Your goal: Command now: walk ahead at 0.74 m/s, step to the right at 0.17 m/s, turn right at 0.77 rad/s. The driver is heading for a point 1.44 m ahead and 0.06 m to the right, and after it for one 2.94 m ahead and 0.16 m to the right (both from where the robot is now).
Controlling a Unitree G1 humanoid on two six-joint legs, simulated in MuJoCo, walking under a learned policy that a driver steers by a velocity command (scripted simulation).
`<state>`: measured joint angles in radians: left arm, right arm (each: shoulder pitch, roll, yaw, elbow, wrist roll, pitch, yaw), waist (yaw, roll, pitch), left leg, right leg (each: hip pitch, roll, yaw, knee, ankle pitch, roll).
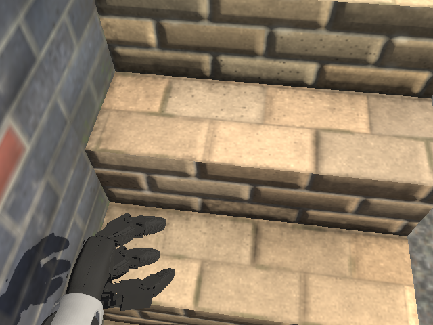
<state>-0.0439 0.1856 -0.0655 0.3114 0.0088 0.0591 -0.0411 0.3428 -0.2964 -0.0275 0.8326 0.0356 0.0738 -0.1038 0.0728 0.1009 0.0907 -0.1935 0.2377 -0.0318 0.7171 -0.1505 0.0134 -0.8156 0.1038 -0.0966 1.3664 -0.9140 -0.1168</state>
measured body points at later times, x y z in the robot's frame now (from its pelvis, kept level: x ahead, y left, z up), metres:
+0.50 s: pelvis +0.14 -0.07 +0.13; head +0.12 -0.11 +0.58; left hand +0.34 +0.13 +0.06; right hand +0.21 -0.32 +0.02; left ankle +0.17 +0.05 -0.21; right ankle +0.07 -0.10 -0.59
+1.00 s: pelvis +0.30 -0.07 +0.28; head +0.28 -0.11 +0.73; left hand +0.58 +0.10 +0.32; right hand +0.41 -0.31 +0.17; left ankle +0.31 -0.01 -0.37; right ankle +0.27 -0.20 -0.21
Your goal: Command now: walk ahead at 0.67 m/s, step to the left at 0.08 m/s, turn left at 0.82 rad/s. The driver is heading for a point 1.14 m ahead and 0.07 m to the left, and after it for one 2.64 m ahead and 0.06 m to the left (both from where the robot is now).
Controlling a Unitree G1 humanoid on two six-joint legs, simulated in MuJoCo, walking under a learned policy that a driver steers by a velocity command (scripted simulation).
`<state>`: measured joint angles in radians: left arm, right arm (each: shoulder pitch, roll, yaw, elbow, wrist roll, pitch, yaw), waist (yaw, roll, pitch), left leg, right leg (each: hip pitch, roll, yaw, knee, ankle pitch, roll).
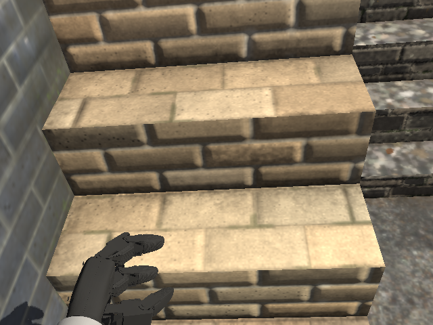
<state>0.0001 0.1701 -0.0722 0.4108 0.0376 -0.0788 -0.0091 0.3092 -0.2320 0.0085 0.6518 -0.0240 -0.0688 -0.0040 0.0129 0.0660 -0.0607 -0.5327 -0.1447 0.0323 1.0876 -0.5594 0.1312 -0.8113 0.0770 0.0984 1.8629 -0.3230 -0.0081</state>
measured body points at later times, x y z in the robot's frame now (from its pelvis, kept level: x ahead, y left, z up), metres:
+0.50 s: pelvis +0.13 +0.05 +0.04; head +0.10 +0.09 +0.49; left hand +0.23 +0.32 -0.03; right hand +0.29 -0.17 -0.05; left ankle +0.11 +0.18 -0.66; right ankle +0.11 -0.12 -0.29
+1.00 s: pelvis +0.20 -0.01 +0.21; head +0.17 -0.01 +0.66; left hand +0.20 +0.23 +0.09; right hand +0.52 -0.14 +0.21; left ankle +0.16 +0.09 -0.34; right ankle +0.27 -0.11 -0.44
